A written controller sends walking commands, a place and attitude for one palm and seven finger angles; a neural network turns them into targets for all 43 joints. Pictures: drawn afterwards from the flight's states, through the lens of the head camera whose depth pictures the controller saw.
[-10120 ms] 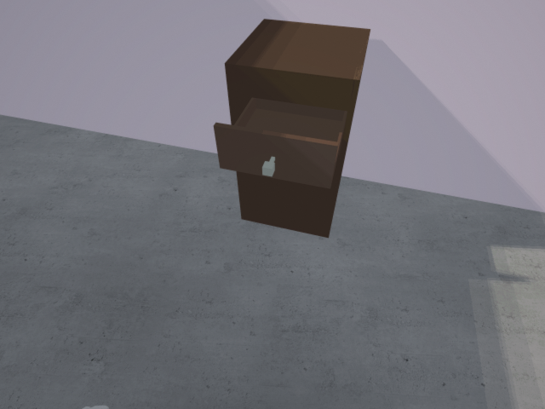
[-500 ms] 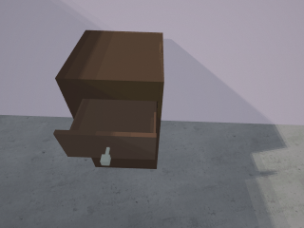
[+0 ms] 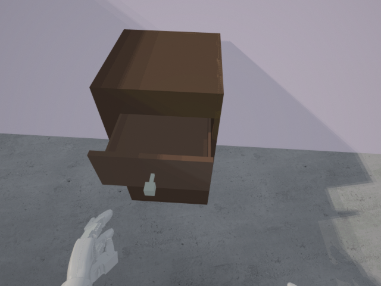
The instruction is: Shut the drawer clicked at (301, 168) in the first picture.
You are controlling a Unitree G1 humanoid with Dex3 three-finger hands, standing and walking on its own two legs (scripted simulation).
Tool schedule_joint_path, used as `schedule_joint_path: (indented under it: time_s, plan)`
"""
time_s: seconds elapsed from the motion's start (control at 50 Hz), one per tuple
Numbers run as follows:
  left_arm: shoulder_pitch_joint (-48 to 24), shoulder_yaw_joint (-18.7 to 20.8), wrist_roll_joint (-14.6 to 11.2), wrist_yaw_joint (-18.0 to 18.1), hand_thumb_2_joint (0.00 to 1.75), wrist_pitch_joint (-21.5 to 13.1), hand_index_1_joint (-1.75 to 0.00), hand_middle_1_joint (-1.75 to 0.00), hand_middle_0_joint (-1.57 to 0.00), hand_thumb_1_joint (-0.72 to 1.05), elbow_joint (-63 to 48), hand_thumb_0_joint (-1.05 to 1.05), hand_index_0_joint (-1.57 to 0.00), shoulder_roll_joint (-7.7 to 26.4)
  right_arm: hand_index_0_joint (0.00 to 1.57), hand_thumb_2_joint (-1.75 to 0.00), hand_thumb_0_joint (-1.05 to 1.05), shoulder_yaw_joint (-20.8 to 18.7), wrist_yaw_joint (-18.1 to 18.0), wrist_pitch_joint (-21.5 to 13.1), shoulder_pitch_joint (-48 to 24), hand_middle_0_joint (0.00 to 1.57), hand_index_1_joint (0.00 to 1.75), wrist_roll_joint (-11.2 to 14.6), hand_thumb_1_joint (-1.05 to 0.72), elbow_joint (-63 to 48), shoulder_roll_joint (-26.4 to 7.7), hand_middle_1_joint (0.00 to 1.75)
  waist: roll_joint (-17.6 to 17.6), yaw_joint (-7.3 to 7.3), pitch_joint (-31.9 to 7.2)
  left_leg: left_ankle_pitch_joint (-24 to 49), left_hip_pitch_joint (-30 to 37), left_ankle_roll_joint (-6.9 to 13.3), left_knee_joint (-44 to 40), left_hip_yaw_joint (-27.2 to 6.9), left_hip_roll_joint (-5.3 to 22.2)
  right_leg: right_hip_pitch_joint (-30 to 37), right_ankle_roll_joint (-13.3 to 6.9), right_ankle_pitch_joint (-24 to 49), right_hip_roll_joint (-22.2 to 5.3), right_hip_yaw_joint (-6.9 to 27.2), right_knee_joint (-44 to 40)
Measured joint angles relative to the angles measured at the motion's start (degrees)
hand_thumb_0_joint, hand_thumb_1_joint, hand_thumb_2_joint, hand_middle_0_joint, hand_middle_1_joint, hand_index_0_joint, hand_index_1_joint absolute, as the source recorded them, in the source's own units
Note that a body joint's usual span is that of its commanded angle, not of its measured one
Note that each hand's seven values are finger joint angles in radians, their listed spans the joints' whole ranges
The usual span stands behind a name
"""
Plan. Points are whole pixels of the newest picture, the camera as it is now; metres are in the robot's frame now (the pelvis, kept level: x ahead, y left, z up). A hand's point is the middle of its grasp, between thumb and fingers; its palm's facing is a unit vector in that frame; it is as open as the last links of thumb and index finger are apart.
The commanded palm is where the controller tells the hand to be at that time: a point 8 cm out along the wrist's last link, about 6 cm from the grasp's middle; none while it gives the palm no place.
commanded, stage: raise the hand and make a fist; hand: left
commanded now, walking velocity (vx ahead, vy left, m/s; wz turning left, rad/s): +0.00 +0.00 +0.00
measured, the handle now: (150, 184) +0.45 +0.14 -0.18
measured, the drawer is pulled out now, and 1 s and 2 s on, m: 0.19 0.19 0.19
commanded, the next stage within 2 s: bring the fist close to the handle in 1.72 s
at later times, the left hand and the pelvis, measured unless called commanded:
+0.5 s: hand (143, 250) +0.21 +0.11 -0.05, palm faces -0.12 -0.99 -0.03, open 4.6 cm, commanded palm +0.18 +0.18 -0.07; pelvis -0.02 -0.03 -0.11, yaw +1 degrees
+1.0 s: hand (150, 250) +0.22 +0.10 -0.08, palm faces -0.12 -0.99 +0.01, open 3.1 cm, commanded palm +0.20 +0.16 -0.07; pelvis +0.00 -0.02 -0.12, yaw +0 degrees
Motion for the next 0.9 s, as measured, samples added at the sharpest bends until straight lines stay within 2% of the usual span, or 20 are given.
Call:
schedule_joint_path:
  time_s: [0.02, 0.06, 0.14, 0.18, 0.24, 0.3, 0.36, 0.42, 0.46, 0.5, 0.54, 0.58, 0.62, 0.66, 0.72, 0.8, 0.84, 0.9]
  plan:
    - [-2.55, 0.27, -0.36, -1.31, 0.9, -3.11, -0.37, -0.36, -0.25, 0.91, 0.12, 0.01, -0.26, -0.81, 0.2, -0.9, 0.01, -0.14, 0.16, -0.46, -0.85, 0.2, 0.3, -0.28, -0.9, -1.62, -0.74, 0.3, 0.48, -0.73, -0.68, -1.01, -2.83, 0.04, 3.22, -0.52, -0.16, -2.39, -0.46, 1.22, 0.19, 0.03, 2.15]
    - [-6.18, 1.27, -1.64, -5.21, 0.9, -9.58, -0.4, -0.39, -0.28, 0.91, 1.85, 0.01, -0.29, -2.66, 0.2, -0.9, 0.01, -0.56, 0.65, -0.52, -2.84, 0.2, 0.3, -1.04, -0.9, -4.19, -2.0, 0.3, 1.54, -1.05, -3.43, -3.47, -9.39, -0.14, 9.89, -0.87, 0.66, -8.45, -0.24, 0.04, 0.74, -0.37, 7.83]
    - [-7.32, 2.63, -3.66, -15.21, 0.9, -23.36, -0.47, -0.47, -0.35, 0.91, 4.5, 0.0, -0.35, -2.84, 0.2, -0.9, 0.01, -1.9, 2.18, 0.39, -6.44, 0.2, 0.3, -1.43, -0.9, -9.81, -2.25, 0.3, -0.27, 0.0, -7.83, -8.35, -21.78, -0.87, 22.54, -0.28, 2.81, -20.71, -0.73, -4.53, 2.29, -0.08, 19.58]
    - [-5.71, 2.7, -3.66, -18.22, 0.9, -27.11, -0.51, -0.51, -0.39, 0.91, 4.62, 0.0, -0.39, -2.13, 0.2, -0.9, 0.01, -2.59, 2.74, 0.99, -7.48, 0.2, 0.3, -1.17, -0.9, -13.5, -2.6, 0.3, -1.24, 0.63, -8.4, -10.51, -26.98, -0.6, 28.42, -0.67, 3.52, -25.57, -1.32, -6.65, 2.77, -0.68, 24.99]
    - [-2.07, 2.5, -3.8, -19.0, 0.9, -26.55, -0.57, -0.57, -0.45, 0.9, 3.57, 0.0, -0.45, -0.76, 0.2, -0.9, 0.01, -3.17, 2.9, 2.1, -8.65, 0.2, 0.3, -0.65, -0.9, -18.0, -3.65, 0.3, -1.73, 1.94, -8.26, -13.02, -33.01, -0.96, 35.2, -1.8, 3.88, -30.89, -2.1, -9.34, 2.89, -2.03, 31.19]
    - [1.57, 2.32, -4.3, -16.81, 0.9, -24.58, -0.64, -0.63, -0.51, 0.9, 0.12, 0.01, -0.51, 0.67, 0.2, -0.9, 0.01, -3.02, 2.14, 2.53, -9.72, 0.2, 0.3, -0.63, -0.9, -20.01, -4.06, 0.3, -0.82, 3.33, -7.93, -14.66, -37.11, -1.39, 39.57, -3.47, 4.11, -33.96, -2.64, -11.04, 3.09, -3.8, 34.5]
    - [3.32, 2.03, -4.94, -14.9, 0.9, -25.79, -0.7, -0.7, -0.57, 0.9, -6.35, 0.02, -0.57, 2.05, 0.2, -0.9, 0.01, -1.92, 1.06, 2.11, -10.37, 0.2, 0.3, -0.99, -0.9, -20.0, -3.33, 0.3, 0.7, 4.42, -7.85, -15.75, -39.76, -1.79, 42.22, -5.14, 4.39, -35.6, -3.23, -12.0, 3.47, -5.48, 35.92]
    - [1.5, 1.26, -5.52, -15.61, 0.9, -28.15, -0.77, -0.76, -0.62, 0.9, -11.49, 0.02, -0.63, 2.4, 0.2, -0.9, 0.01, -0.06, 0.57, 1.5, -10.64, 0.2, 0.3, -1.26, -0.9, -18.85, -2.17, 0.3, 2.53, 4.7, -8.09, -16.49, -41.71, -2.12, 43.77, -6.34, 4.67, -36.83, -3.52, -12.52, 3.88, -6.63, 36.46]
    - [-1.26, 0.61, -5.47, -17.32, 0.9, -27.7, -0.81, -0.81, -0.66, 0.9, -12.5, 0.02, -0.67, 2.03, 0.2, -0.9, 0.01, 1.04, 0.65, 1.79, -10.52, 0.2, 0.3, -1.16, -0.9, -18.08, -1.23, 0.3, 3.56, 4.42, -8.34, -16.88, -42.75, -2.21, 44.36, -6.61, 4.91, -37.71, -3.55, -12.74, 4.14, -6.86, 36.7]
    - [-4.09, 0.22, -5.12, -19.27, 0.9, -24.54, -0.85, -0.85, -0.7, 0.9, -11.32, 0.01, -0.71, 1.52, 0.2, -0.9, 0.01, 1.78, 0.71, 3.0, -10.01, 0.2, 0.3, -0.73, -0.9, -17.53, -0.15, 0.3, 3.87, 3.95, -8.53, -17.19, -43.24, -2.23, 44.4, -6.17, 5.17, -38.5, -3.51, -12.91, 4.34, -6.39, 36.88]
    - [-6.0, 0.26, -4.86, -20.53, 0.9, -19.01, -0.9, -0.89, -0.74, 0.9, -9.1, 0.01, -0.75, 1.11, 0.21, -0.9, 0.01, 2.1, 0.63, 5.02, -9.05, 0.2, 0.3, -0.15, -0.9, -17.4, 0.78, 0.3, 3.56, 3.31, -8.54, -17.42, -43.03, -2.2, 43.87, -5.35, 5.32, -38.82, -3.4, -13.08, 4.43, -5.54, 36.84]
    - [-6.04, 0.86, -5.02, -20.3, 0.9, -13.64, -0.94, -0.93, -0.78, 0.9, -7.76, 0.01, -0.79, 0.66, 0.21, -0.9, 0.01, 1.92, 0.5, 6.86, -7.8, 0.2, 0.3, 0.2, -0.9, -17.49, 1.36, 0.3, 3.11, 2.55, -8.47, -17.59, -42.21, -2.19, 42.9, -4.61, 5.36, -38.46, -3.24, -13.22, 4.45, -4.75, 36.34]
    - [-4.08, 2.23, -5.39, -18.57, 0.9, -11.04, -0.98, -0.98, -0.82, 0.9, -7.99, 0.01, -0.83, 0.22, 0.21, -0.9, 0.01, 1.23, 0.33, 8.02, -6.61, 0.2, 0.3, 0.18, -0.9, -17.3, 1.67, 0.3, 2.63, 2.02, -8.48, -17.78, -41.07, -2.22, 41.81, -4.04, 5.54, -37.67, -3.09, -13.22, 4.66, -4.1, 35.44]
    - [-0.87, 3.79, -5.7, -16.2, 0.9, -11.97, -1.02, -1.02, -0.86, 0.9, -9.68, 0.01, -0.87, -0.1, 0.21, -0.9, 0.01, 0.07, 0.3, 8.3, -5.49, 0.2, 0.3, -0.01, -0.9, -16.84, 1.7, 0.3, 2.21, 1.85, -8.52, -17.96, -39.88, -2.26, 40.78, -3.75, 5.67, -36.64, -3.03, -13.18, 4.85, -3.72, 34.4]
    - [4.1, 5.0, -5.58, -13.81, 0.9, -17.66, -1.09, -1.09, -0.92, 0.9, -13.11, 0.02, -0.92, -0.06, 0.2, -0.9, 0.01, -1.57, 0.53, 7.64, -4.42, 0.2, 0.3, -0.5, -0.9, -15.81, 0.87, 0.3, 2.09, 2.12, -9.09, -18.09, -39.19, -2.16, 39.88, -3.87, 5.58, -35.77, -2.95, -13.17, 4.88, -3.76, 33.22]
    - [6.88, 3.38, -5.47, -14.77, 0.9, -25.8, -1.18, -1.17, -1.0, 0.9, -14.57, 0.01, -1.0, -0.29, 0.2, -0.9, 0.01, -2.54, 1.12, 6.43, -5.62, 0.2, 0.3, -0.91, -0.9, -15.06, -1.53, 0.3, 3.16, 1.91, -9.67, -18.44, -41.06, -1.78, 41.26, -4.59, 5.03, -36.96, -2.68, -13.71, 4.37, -4.54, 34.07]
    - [6.41, 1.29, -5.14, -16.14, 0.9, -27.08, -1.22, -1.22, -1.04, 0.9, -13.55, 0.01, -1.04, -0.86, 0.2, -0.9, 0.01, -2.71, 1.13, 6.18, -6.9, 0.2, 0.3, -0.84, -0.9, -15.6, -2.42, 0.3, 3.44, 1.73, -9.67, -18.76, -42.69, -1.51, 42.66, -4.57, 4.89, -38.5, -2.51, -14.11, 4.15, -4.61, 35.46]
    - [4.35, -2.08, -3.65, -17.07, 0.9, -25.6, -1.29, -1.28, -1.1, 0.9, -11.89, 0.01, -1.11, -1.22, 0.2, -0.9, 0.01, -2.77, 0.87, 6.14, -8.48, 0.2, 0.3, -0.77, -0.9, -17.29, -2.82, 0.3, 3.23, 1.66, -9.51, -19.27, -44.92, -1.17, 44.72, -4.24, 4.89, -40.81, -2.34, -14.67, 4.01, -4.41, 37.67]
